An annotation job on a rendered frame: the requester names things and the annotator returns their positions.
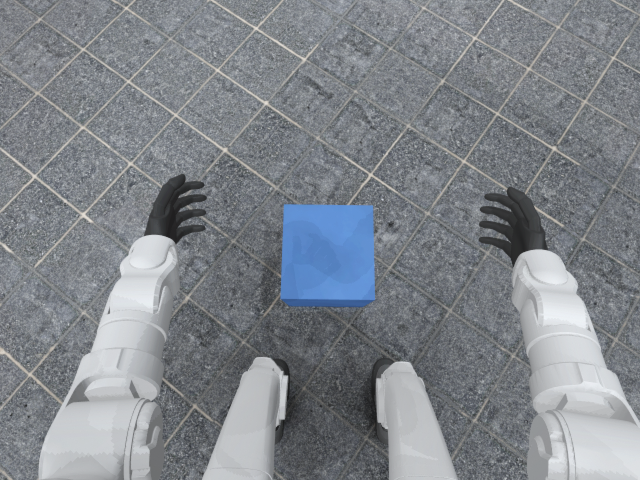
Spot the right robot foot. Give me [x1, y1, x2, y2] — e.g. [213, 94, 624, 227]
[371, 358, 395, 445]

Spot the right robot hand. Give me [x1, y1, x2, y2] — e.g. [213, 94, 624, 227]
[479, 187, 548, 267]

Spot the left robot hand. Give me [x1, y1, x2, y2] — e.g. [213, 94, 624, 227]
[144, 174, 207, 244]

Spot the robot foot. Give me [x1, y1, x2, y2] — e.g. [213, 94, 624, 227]
[273, 359, 290, 444]
[371, 358, 395, 445]

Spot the robot left forearm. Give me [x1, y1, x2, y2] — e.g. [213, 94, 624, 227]
[39, 235, 180, 480]

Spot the robot right upper arm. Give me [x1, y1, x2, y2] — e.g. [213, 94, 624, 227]
[527, 409, 640, 480]

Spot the robot left upper arm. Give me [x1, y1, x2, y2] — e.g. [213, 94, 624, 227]
[40, 398, 164, 480]

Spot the robot right forearm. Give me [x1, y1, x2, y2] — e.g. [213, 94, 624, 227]
[511, 249, 640, 428]

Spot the carton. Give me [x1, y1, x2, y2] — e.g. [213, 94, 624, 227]
[280, 204, 375, 307]

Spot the left robot foot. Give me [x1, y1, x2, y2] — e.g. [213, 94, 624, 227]
[273, 359, 290, 444]

